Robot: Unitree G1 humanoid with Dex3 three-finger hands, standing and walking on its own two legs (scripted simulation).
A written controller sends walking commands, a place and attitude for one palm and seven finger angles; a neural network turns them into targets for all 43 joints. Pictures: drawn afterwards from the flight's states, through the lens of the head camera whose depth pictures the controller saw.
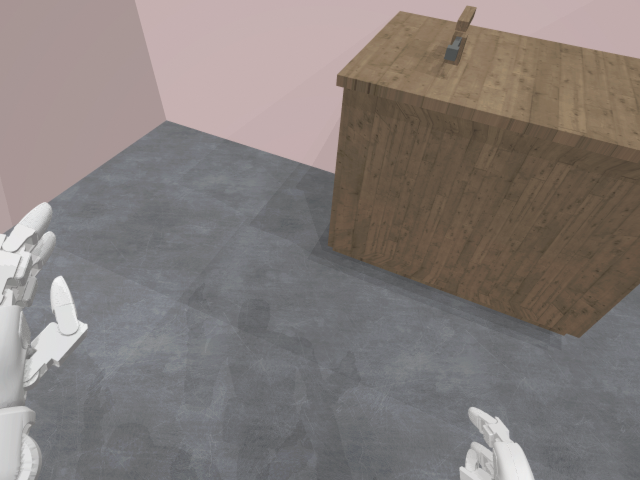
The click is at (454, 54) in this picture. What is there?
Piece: tap's lever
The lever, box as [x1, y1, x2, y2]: [444, 45, 459, 60]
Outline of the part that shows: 448,45 444,58 454,60 459,47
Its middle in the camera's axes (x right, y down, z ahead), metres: +0.33 -0.47 +0.98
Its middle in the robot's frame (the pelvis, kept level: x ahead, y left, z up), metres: +1.08 -0.27 +0.10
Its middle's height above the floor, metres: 0.87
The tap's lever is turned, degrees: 0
